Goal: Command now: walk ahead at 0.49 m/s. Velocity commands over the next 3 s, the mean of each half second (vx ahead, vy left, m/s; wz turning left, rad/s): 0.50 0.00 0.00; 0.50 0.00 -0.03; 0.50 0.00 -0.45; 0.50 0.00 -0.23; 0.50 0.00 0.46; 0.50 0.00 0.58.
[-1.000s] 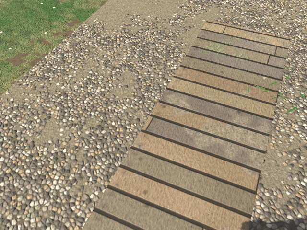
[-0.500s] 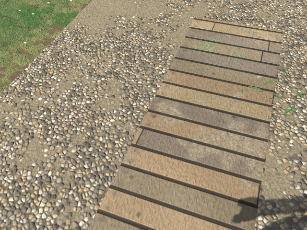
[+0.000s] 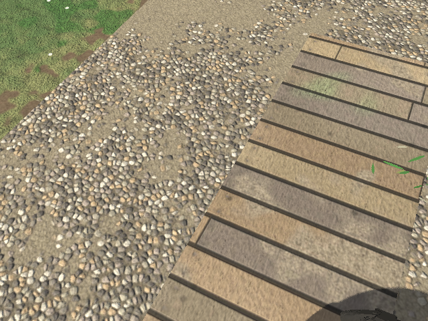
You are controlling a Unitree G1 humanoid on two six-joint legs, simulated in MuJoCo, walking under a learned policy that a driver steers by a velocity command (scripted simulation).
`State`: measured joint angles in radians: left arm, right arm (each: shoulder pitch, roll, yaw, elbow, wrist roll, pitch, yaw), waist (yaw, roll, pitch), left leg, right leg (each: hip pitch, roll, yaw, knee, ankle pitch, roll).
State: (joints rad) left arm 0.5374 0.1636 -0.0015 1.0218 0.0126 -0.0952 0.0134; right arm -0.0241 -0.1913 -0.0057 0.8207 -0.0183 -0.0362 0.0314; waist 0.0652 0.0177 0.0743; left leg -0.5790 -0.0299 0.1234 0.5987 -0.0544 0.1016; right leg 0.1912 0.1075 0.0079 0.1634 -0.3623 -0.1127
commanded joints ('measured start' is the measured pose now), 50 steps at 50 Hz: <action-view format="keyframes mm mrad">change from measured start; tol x16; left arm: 1 -19 181 35 -25 10 -3 18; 4 91 39 12 -57 -16 6 -7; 25 -626 101 24 -254 8 42 -42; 28 -491 128 40 -217 10 27 -30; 31 -20 314 105 -96 60 7 -2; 36 -279 102 56 -89 -2 7 -23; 50 3 147 49 21 2 -6 -8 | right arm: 1 233 -141 -46 35 4 -18 -26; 3 527 -229 -80 106 -24 -28 -49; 7 275 -107 -58 84 11 -34 -18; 32 600 -108 -32 210 28 -60 -39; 50 -14 -62 -28 2 -3 -14 -5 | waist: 1 -164 -116 -108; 4 -151 184 -334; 8 -62 -40 4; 26 -124 56 37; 32 59 -153 -400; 35 -49 -49 -55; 50 -9 -80 32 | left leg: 1 320 -65 -9 -49 -68 59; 3 728 184 -278 -136 -186 146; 4 950 451 -778 -192 -172 319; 5 827 401 -808 -325 -378 308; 11 359 227 -337 -479 -29 158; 25 694 228 -197 -400 381 94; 29 671 210 -142 -62 718 53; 30 493 177 -121 161 514 36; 32 -7 -39 -139 730 -462 -8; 50 -56 91 -70 55 53 -85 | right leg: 1 -72 -289 50 359 1305 16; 3 -349 -201 -5 862 773 4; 4 -737 -15 -12 1231 -186 35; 19 -815 -197 -70 606 388 87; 26 -807 -142 -85 418 271 38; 30 -163 -156 -14 298 219 -68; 31 173 -477 432 276 138 -197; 32 159 -537 681 143 125 -248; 37 -356 -333 198 -2 284 -100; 50 -197 -290 115 3 555 -98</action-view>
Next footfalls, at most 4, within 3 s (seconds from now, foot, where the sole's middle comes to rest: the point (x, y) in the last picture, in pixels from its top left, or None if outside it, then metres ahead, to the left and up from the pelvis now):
0.06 left None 0.20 0.06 -0.76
0.60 right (280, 299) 0.50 -0.11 -0.76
1.14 left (225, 211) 0.80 0.07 -0.76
1.68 right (298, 168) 1.00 -0.20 -0.76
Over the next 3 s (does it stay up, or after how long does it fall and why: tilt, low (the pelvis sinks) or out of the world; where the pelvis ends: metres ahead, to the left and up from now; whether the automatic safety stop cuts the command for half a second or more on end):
stays up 1.56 -0.27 0.02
